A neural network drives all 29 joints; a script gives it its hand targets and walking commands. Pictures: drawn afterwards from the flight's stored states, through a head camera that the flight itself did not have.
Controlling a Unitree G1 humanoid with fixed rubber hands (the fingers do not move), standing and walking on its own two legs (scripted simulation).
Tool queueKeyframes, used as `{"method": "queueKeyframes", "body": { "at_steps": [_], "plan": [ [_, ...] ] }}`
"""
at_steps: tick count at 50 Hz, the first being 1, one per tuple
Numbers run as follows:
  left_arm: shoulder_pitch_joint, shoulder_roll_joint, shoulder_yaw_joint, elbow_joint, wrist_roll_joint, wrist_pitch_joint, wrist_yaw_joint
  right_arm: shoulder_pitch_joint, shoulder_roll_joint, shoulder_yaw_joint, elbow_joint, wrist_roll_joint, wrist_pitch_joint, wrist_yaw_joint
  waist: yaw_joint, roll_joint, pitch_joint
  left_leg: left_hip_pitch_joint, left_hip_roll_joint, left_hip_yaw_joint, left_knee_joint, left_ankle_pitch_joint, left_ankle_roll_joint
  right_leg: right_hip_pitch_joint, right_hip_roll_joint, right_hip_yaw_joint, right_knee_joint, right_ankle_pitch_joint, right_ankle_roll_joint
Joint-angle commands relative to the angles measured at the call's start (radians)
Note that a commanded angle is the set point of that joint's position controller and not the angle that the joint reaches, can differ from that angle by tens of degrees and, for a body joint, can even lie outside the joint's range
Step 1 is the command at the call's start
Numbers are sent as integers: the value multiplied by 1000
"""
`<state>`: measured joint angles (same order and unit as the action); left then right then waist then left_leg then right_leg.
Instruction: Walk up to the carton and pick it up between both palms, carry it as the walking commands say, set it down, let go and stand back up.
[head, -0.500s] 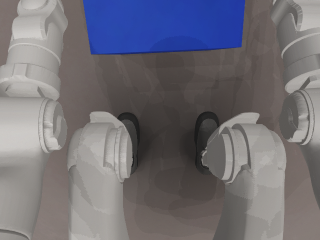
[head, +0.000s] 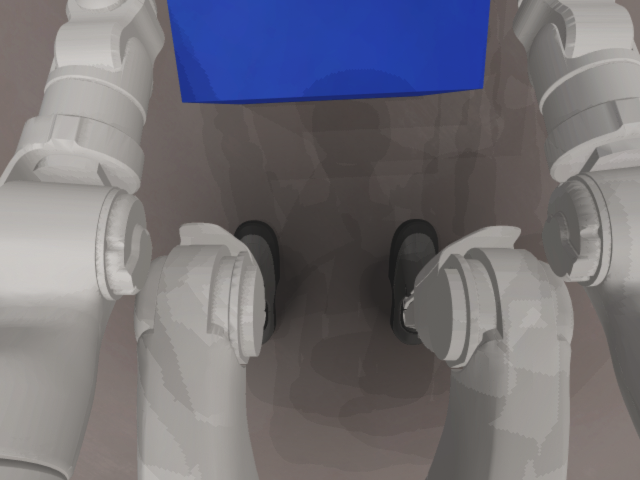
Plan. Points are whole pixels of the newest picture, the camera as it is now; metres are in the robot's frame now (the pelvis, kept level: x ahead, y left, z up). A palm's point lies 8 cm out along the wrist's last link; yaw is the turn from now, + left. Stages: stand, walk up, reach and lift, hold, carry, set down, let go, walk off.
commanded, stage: reach and lift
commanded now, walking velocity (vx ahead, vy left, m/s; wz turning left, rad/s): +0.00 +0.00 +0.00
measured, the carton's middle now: out of the picture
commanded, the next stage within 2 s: none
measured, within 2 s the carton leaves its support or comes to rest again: leaves its support in 0.96 s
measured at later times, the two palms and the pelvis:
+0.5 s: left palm out of the picture +0.55 +0.18 -0.17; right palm out of the picture +0.55 -0.16 -0.18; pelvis +0.00 +0.00 +0.00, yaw +0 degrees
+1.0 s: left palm out of the picture +0.55 +0.17 -0.16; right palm out of the picture +0.55 -0.16 -0.17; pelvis +0.00 +0.00 -0.01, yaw +0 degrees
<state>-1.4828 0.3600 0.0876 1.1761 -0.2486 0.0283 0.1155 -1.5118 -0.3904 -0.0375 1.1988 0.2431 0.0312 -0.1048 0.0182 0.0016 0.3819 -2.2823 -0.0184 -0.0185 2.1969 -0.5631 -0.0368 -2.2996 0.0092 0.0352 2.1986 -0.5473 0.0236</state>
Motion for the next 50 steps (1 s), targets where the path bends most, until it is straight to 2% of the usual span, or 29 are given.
{"method": "queueKeyframes", "body": {
  "at_steps": [1, 9, 16, 20, 24, 27, 31, 35, 40, 44, 50],
  "plan": [
    [-241, 98, 10, -84, 5, -20, 4, -250, -85, -9, -84, -7, -21, -6, 12, -26, -1205, 542, -11, 51, -170, 305, -5, 618, 14, -49, -141, 295, 9],
    [-272, 8, -30, -102, -18, -27, 0, -261, -25, -5, -99, -28, -33, -14, -27, -16, -1226, 560, -26, 48, -172, 319, -8, 633, 20, -56, -150, 311, 5],
    [-329, -129, -97, -125, -41, -30, -26, -309, 138, 63, -110, -2, -35, 14, -20, -19, -1219, 565, -37, 54, -181, 320, -6, 639, 26, -66, -154, 310, 3],
    [-422, -340, -150, -146, -36, -20, -79, -396, 359, 112, -127, -6, -25, 63, -21, -21, -1205, 551, -47, 58, -179, 314, -6, 634, 34, -70, -148, 308, 3],
    [-540, -657, -178, -165, 3, 13, -175, -490, 674, 152, -146, -43, 9, 154, -25, -32, -1151, 524, -65, 67, -169, 290, 0, 617, 53, -78, -138, 286, -1],
    [-546, -782, -155, -185, 35, 46, -234, -486, 797, 124, -172, -73, 41, 210, -26, -29, -1126, 499, -75, 77, -157, 278, 10, 589, 67, -84, -129, 279, -10],
    [-537, -872, -139, -216, 56, 74, -277, -468, 893, 106, -212, -90, 72, 257, -22, -24, -1098, 471, -80, 85, -143, 277, 22, 542, 74, -88, -123, 281, -22],
    [-527, -899, -139, -242, 61, 91, -291, -465, 917, 114, -235, -84, 91, 276, -16, -17, -1079, 467, -78, 85, -137, 268, 27, 515, 74, -92, -119, 267, -27],
    [-525, -907, -160, -283, 55, 104, -295, -460, 922, 133, -264, -68, 102, 278, -17, -11, -1118, 478, -76, 87, -133, 274, 25, 547, 75, -97, -112, 284, -27],
    [-534, -932, -194, -342, 33, 107, -293, -494, 946, 171, -333, -35, 102, 272, -6, -16, -1255, 535, -76, 92, -131, 338, 23, 618, 79, -102, -107, 345, -21],
    [-554, -964, -235, -430, 7, 119, -277, -576, 992, 239, -464, 15, 106, 259, 27, -36, -1502, 638, -76, 102, -143, 423, 24, 720, 84, -111, -112, 420, -8]
  ]
}}
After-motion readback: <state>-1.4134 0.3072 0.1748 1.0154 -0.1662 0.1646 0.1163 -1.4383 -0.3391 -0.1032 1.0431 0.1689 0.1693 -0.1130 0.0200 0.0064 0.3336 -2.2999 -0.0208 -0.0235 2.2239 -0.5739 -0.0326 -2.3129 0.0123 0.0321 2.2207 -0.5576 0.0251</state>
